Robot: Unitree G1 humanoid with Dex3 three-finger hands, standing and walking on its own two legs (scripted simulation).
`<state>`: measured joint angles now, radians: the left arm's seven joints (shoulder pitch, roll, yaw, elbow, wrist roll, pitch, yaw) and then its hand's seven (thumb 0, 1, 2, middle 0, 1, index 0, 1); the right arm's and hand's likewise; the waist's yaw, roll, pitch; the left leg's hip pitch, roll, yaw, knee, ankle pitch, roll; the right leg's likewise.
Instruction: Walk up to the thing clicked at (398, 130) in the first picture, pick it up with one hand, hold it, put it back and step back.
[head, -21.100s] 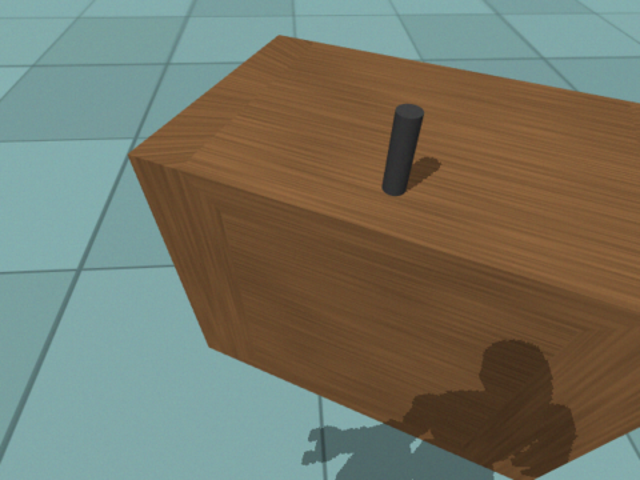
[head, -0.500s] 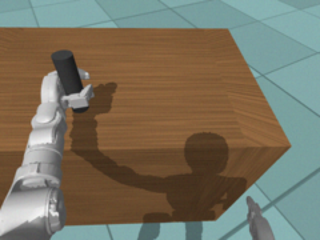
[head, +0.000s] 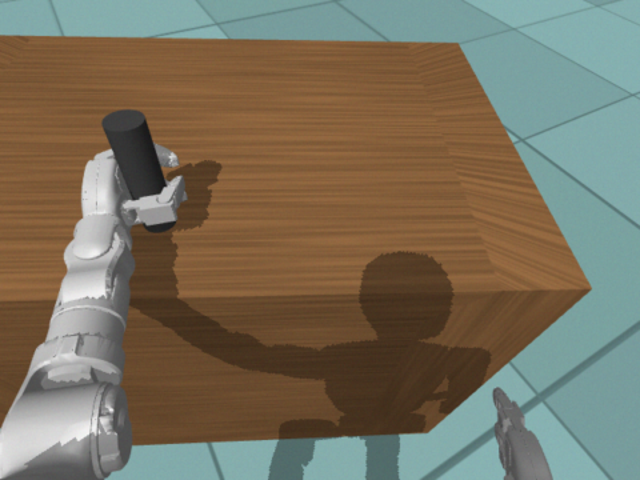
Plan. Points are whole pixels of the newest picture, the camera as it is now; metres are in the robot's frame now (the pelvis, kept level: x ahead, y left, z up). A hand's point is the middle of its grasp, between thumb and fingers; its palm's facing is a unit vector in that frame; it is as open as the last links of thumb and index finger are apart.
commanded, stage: loosen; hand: left
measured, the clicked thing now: (144, 176) +0.46 +0.18 +0.14
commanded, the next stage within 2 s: open in 0.32 s
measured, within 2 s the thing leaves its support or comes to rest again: neither
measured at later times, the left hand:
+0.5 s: hand (159, 186) +0.46 +0.17 +0.12, palm faces +0.11 -0.99 +0.00, open 6.5 cm
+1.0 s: hand (142, 172) +0.47 +0.19 +0.14, palm faces +0.14 -0.99 +0.00, open 13.9 cm
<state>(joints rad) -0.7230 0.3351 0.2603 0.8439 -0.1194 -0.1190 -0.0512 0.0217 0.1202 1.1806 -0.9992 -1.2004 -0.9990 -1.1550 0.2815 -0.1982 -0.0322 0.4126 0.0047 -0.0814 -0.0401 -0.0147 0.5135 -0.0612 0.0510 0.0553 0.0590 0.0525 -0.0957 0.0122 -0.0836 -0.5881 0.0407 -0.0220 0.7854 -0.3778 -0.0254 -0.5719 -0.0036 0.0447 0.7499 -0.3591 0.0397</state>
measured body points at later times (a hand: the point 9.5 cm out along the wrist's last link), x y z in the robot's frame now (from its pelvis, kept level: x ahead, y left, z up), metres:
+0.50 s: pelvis -0.01 +0.00 -0.01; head +0.05 +0.00 +0.44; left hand +0.45 +0.22 +0.13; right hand +0.15 -0.26 -0.07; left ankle +0.00 +0.13 -0.71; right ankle +0.01 -0.15 -0.71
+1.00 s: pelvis +0.00 +0.00 +0.00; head +0.05 +0.01 +0.44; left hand +0.46 +0.24 +0.14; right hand +0.14 -0.26 -0.05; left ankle +0.00 +0.13 -0.71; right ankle +0.01 -0.15 -0.71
